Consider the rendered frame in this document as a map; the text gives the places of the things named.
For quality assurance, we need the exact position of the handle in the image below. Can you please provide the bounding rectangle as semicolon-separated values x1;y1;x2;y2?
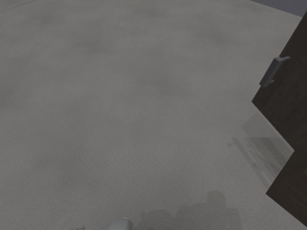
259;56;290;87

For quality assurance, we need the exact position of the left robot thigh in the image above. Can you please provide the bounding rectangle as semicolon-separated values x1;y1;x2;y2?
106;218;136;230

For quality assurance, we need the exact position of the cupboard door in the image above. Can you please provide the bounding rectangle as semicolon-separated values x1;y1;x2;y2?
252;12;307;163

